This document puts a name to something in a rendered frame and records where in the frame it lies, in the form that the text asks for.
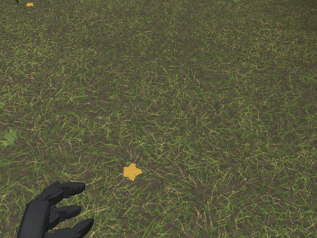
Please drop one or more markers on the left robot hand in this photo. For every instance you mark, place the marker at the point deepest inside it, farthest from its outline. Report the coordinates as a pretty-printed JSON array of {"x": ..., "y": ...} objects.
[{"x": 42, "y": 215}]

